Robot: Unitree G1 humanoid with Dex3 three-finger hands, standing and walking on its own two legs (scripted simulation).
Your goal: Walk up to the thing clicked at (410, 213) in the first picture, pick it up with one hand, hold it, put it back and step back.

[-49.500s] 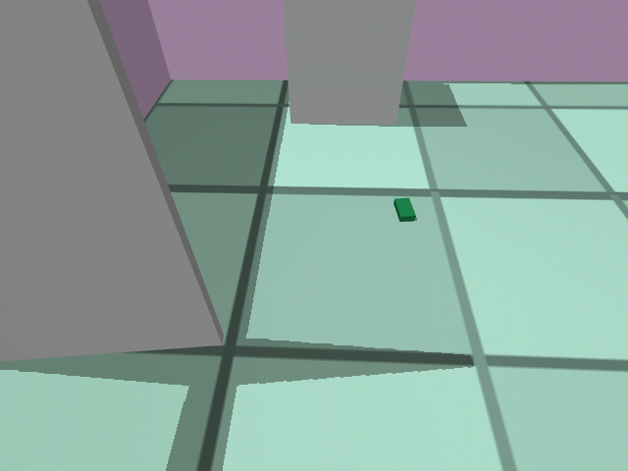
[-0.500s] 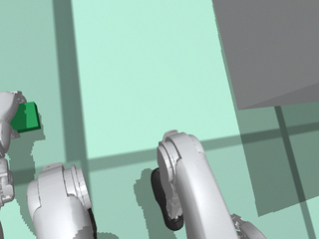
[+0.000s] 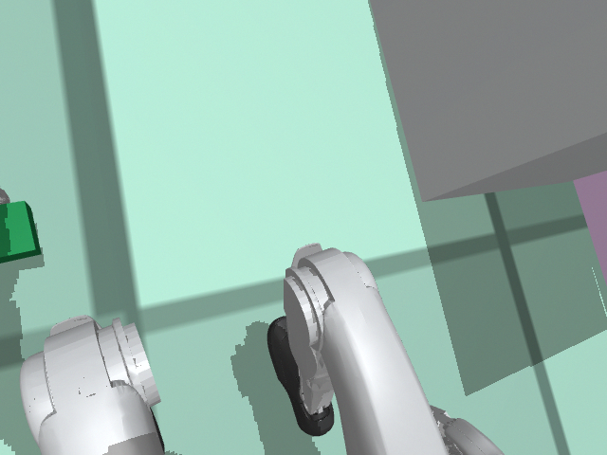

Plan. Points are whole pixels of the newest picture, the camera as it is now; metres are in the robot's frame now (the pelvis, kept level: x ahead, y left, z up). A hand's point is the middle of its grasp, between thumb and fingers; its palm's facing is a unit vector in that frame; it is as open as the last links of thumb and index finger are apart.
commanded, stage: rest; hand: left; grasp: from above
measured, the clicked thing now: out of the picture +0.44 +0.30 -0.27
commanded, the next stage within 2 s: open in 0.50 s
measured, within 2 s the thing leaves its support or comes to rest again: rests again in 0.20 s
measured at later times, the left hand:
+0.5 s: hand out of the picture +0.44 +0.29 -0.24, palm faces -0.45 -0.15 -0.88, open 9.7 cm
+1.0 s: hand out of the picture +0.43 +0.29 -0.24, palm faces -0.45 -0.11 -0.89, open 11.1 cm
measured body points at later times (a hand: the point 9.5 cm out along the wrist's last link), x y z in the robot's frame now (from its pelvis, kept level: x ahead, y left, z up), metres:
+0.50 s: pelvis +0.00 +0.00 +0.00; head +0.27 +0.12 +0.34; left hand +0.46 +0.30 -0.19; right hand +0.05 -0.26 -0.06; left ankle +0.06 +0.13 -0.26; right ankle +0.11 -0.13 -0.26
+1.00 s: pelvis -0.01 +0.01 +0.00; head +0.26 +0.13 +0.34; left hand +0.45 +0.29 -0.19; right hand +0.04 -0.25 -0.05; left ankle +0.06 +0.13 -0.26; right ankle +0.11 -0.13 -0.26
